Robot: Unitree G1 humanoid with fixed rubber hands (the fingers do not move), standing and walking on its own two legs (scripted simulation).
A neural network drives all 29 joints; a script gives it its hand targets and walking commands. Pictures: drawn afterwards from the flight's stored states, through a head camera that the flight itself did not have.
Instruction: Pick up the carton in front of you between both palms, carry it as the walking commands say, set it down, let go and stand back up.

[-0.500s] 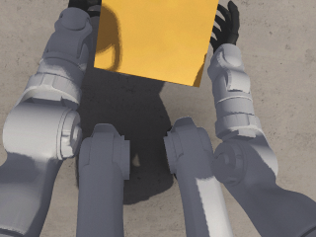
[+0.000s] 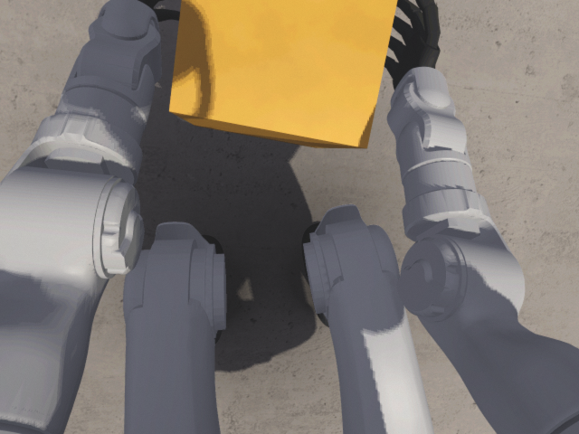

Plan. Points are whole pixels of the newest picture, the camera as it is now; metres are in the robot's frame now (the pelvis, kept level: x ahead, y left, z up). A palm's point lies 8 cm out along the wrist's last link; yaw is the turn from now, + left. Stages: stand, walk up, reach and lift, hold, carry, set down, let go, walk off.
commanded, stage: set down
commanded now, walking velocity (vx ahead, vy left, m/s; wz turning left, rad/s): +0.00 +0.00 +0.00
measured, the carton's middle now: (275, 59) +0.51 -0.02 -0.25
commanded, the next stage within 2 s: let go in 1.64 s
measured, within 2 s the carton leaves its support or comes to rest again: neither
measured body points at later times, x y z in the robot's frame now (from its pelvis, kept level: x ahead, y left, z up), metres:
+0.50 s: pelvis -0.01 +0.00 -0.01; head +0.35 +0.03 +0.26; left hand +0.54 +0.17 -0.20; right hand +0.48 -0.20 -0.19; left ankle +0.10 +0.11 -0.34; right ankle +0.11 -0.13 -0.34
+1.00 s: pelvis +0.00 -0.01 +0.07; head +0.32 +0.01 +0.38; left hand +0.57 +0.16 -0.06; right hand +0.49 -0.21 -0.05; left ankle +0.10 +0.10 -0.34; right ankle +0.11 -0.12 -0.34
